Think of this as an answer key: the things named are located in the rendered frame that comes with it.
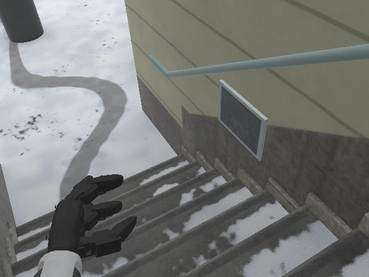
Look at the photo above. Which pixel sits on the stairs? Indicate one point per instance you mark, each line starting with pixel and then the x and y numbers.
pixel 193 223

